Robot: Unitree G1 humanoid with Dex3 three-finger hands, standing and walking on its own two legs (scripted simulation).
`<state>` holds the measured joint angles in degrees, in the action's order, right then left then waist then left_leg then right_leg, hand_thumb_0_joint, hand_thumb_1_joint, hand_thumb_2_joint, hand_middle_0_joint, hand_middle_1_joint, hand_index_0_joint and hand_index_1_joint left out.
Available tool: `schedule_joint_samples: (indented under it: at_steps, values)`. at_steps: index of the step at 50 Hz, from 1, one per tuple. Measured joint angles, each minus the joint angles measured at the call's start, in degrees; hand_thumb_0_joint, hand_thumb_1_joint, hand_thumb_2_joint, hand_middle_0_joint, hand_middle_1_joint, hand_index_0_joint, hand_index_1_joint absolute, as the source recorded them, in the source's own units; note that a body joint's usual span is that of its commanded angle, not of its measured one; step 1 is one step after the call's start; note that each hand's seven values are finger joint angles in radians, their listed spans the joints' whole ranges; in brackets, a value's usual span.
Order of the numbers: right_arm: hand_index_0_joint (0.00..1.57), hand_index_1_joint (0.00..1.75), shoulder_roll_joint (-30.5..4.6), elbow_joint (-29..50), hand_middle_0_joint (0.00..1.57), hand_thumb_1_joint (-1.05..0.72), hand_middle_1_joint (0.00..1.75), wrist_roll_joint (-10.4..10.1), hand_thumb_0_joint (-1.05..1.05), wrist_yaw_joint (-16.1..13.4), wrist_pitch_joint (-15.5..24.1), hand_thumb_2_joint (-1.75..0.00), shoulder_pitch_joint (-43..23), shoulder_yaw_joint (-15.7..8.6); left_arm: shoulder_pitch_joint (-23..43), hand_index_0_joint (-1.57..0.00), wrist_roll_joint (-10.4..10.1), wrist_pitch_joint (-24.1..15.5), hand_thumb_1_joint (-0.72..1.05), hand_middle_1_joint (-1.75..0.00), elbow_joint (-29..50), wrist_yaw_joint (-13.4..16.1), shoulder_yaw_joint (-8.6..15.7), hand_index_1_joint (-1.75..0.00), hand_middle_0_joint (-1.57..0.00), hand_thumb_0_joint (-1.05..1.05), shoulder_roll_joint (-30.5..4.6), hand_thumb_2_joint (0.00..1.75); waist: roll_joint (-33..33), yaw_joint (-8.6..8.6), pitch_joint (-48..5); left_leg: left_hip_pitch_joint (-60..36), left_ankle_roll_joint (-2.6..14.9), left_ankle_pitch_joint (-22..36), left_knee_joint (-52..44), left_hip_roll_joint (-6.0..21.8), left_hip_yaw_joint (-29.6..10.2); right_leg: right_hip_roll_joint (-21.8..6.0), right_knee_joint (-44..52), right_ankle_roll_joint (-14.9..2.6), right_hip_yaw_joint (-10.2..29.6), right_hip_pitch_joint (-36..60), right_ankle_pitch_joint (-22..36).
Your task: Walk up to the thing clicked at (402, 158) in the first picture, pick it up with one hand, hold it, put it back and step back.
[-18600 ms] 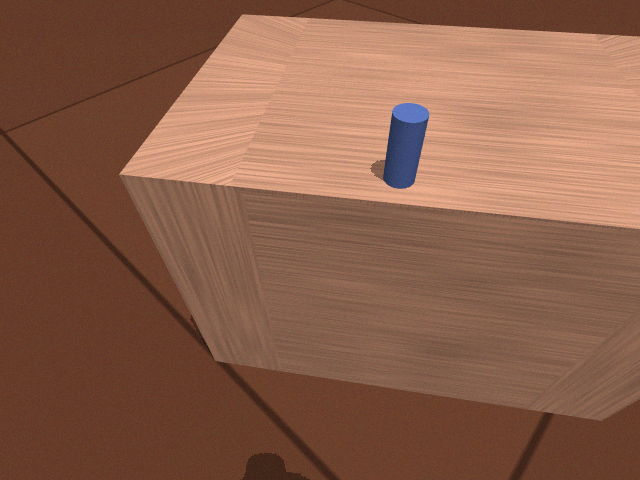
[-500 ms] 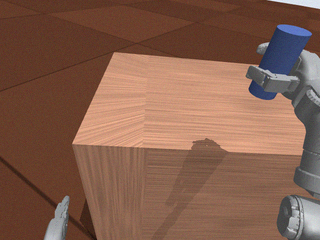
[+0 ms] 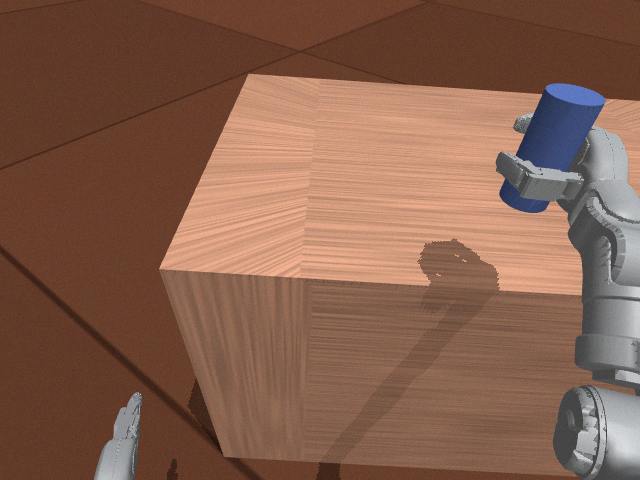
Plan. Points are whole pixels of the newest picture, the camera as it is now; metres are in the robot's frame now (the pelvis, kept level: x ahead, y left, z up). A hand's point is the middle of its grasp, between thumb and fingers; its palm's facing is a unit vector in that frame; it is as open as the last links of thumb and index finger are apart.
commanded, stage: crouch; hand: right
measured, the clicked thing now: (546, 151) +0.40 -0.21 +0.26
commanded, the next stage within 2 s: lower in 0.54 s
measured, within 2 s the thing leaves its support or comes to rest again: rests again in 1.98 s
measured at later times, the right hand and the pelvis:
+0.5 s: hand (522, 176) +0.43 -0.22 +0.21, palm faces +0.23 +0.97 -0.01, open 7.6 cm; pelvis +0.02 +0.00 +0.00, yaw +0 degrees
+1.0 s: hand (507, 207) +0.44 -0.22 +0.15, palm faces +0.23 +0.97 +0.00, open 7.6 cm; pelvis +0.03 +0.00 +0.00, yaw +1 degrees
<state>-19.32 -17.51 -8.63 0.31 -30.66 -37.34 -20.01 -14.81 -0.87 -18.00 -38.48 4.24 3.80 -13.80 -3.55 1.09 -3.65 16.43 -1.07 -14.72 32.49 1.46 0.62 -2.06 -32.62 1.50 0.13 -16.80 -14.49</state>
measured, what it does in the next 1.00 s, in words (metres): stands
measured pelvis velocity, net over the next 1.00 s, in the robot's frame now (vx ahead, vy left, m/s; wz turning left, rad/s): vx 0.03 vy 0.00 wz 0.01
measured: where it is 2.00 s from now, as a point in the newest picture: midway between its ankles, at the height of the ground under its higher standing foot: outside the picture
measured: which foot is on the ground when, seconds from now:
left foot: down 0.00-1.00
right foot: down 0.00-1.00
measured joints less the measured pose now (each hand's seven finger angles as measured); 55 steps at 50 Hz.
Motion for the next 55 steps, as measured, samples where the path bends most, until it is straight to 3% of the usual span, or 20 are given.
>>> schedule_joint_samples:
  at_steps: [15, 36, 55]
  values:
    - [0.87, 1.07, -0.19, -5.16, 0.86, 0.11, 1.08, 0.15, -0.01, 0.58, 8.95, -1.13, 1.96, 0.06, -0.66, -0.06, 0.16, 0.92, -0.51, -0.06, 1.43, -0.47, -0.12, -0.05, -0.05, -0.01, 0.89, 0.05, 0.24, -0.11, 0.19, 1.01, -0.23, -0.18, -0.64, -0.08, -0.39, -0.09, 0.16, -0.20, -0.42, -1.06, -0.60]
    - [0.86, 1.07, -0.18, -8.11, 0.86, 0.11, 1.08, 0.05, -0.01, 1.70, 15.50, -1.13, 4.42, 0.29, -0.60, -0.06, 0.19, 3.81, -0.52, -0.05, 2.76, -0.85, 0.47, -0.05, -0.05, -0.01, 0.54, 0.06, 0.92, -0.14, -0.25, 0.97, -0.32, -1.46, -0.79, 0.02, -0.21, -0.01, 0.20, -0.22, -0.30, -1.14, -1.88]
    - [0.86, 1.07, 0.86, -13.63, 0.86, 0.11, 1.08, 0.44, -0.01, 1.26, 25.35, -1.13, 7.17, 0.12, -0.87, -0.05, 0.29, 5.96, -0.53, -0.05, 5.20, -1.38, 0.31, -0.05, -0.05, -0.01, 0.70, 0.06, 1.89, 0.80, 0.67, 3.80, -0.30, -1.26, 0.30, -0.42, -0.74, -0.46, -1.41, -0.22, -0.75, -3.95, -2.20]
